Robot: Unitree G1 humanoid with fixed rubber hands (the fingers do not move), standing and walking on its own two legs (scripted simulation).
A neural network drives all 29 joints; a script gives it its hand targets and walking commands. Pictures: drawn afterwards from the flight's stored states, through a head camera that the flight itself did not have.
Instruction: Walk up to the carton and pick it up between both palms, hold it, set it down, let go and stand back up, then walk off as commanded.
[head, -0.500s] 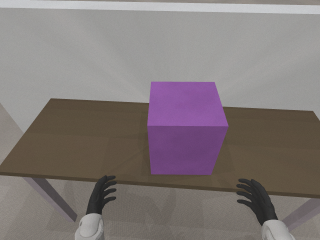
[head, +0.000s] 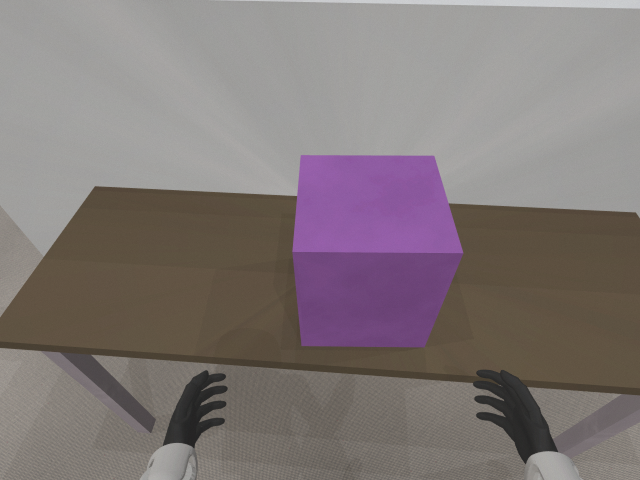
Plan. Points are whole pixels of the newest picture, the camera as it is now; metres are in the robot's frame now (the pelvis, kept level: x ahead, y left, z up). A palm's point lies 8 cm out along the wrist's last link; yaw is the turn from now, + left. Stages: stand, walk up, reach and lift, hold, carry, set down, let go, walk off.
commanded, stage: set down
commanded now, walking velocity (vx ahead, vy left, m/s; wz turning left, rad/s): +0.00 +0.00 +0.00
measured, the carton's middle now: (365, 255) +0.47 -0.01 -0.02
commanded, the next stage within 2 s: let go in 0.86 s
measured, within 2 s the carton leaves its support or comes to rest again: neither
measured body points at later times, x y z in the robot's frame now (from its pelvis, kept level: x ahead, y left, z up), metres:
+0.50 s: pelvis +0.00 +0.00 +0.00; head +0.02 +0.00 +0.45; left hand +0.19 +0.22 -0.07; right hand +0.22 -0.21 -0.06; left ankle +0.02 +0.15 -0.74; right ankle +0.03 -0.11 -0.74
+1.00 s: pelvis +0.00 +0.00 +0.00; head +0.04 +0.00 +0.45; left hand +0.19 +0.22 -0.08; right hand +0.21 -0.21 -0.08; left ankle +0.02 +0.15 -0.74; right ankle +0.03 -0.11 -0.74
